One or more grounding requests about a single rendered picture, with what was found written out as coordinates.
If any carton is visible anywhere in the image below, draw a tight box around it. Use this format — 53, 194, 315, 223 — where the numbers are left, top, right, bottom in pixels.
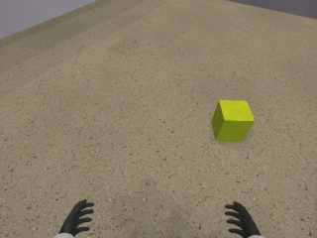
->
211, 100, 255, 142

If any robot right hand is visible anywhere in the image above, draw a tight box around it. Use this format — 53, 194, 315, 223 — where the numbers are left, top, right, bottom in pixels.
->
225, 201, 262, 238

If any robot left hand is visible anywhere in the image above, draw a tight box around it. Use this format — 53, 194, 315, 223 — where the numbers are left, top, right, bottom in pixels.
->
58, 199, 94, 237

